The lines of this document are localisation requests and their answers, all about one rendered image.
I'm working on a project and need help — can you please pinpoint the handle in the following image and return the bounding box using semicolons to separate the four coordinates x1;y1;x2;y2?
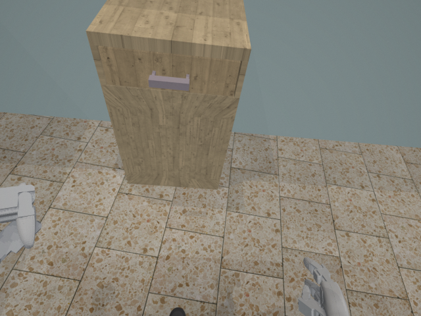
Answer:
148;70;189;91

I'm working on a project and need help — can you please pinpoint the drawer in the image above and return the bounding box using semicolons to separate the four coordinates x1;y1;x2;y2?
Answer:
98;45;241;96

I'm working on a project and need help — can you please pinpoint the left robot hand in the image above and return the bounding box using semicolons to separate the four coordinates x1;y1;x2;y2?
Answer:
0;182;41;263

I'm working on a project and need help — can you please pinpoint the right robot hand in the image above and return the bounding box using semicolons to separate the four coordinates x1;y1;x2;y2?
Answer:
298;257;349;316

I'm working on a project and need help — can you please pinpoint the cabinet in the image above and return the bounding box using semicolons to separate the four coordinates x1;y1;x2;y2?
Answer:
86;0;251;190

